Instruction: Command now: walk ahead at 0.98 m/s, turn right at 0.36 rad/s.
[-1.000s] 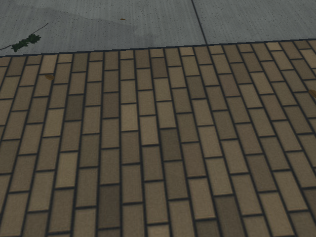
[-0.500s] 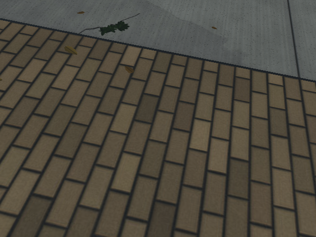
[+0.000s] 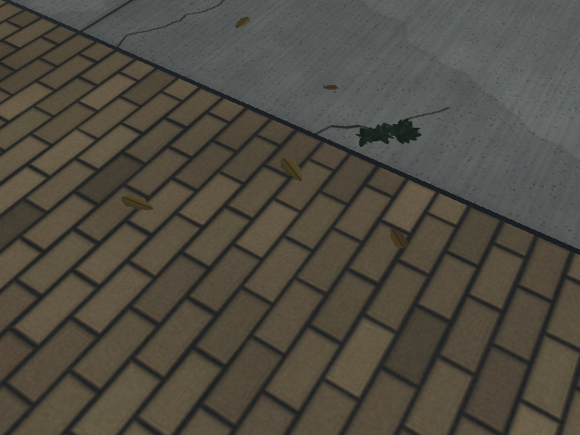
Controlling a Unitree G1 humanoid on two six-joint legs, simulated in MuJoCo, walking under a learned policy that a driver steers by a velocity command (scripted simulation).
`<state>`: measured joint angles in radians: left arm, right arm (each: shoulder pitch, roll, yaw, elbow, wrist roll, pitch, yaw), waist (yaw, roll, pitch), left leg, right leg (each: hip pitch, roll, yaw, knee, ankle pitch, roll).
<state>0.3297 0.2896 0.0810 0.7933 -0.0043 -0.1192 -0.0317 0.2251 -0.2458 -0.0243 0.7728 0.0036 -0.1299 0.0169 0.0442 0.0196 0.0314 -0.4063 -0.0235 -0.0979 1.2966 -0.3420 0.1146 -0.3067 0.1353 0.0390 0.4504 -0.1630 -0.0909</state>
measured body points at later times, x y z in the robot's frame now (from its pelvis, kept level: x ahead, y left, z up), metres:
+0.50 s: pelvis +0.42 +0.01 +0.00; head +0.42 +0.00 +0.45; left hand +0.71 +0.18 -0.06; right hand +0.31 -0.27 -0.12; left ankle +0.40 +0.17 -0.73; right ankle +0.46 -0.13 -0.63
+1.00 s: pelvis +0.78 -0.24 +0.00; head +0.78 -0.26 +0.45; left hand +1.00 -0.08 -0.11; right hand +0.76 -0.57 -0.05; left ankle +1.08 -0.26 -0.66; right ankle +0.69 -0.22 -0.73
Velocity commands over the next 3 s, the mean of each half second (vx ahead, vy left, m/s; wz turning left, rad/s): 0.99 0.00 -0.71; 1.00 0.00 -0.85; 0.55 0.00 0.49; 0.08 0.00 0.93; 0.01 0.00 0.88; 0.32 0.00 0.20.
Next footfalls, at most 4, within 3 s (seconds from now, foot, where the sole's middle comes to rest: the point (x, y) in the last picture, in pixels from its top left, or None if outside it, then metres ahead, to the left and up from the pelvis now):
0.26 left None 0.44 0.16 -0.77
0.70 right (407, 341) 0.72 -0.25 -0.77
1.18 left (459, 212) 1.15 -0.44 -0.77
1.64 right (528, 192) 1.25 -0.67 -0.77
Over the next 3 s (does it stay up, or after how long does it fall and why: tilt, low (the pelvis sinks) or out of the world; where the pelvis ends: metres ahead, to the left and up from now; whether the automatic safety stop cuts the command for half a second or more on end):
stays up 1.27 -0.45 0.01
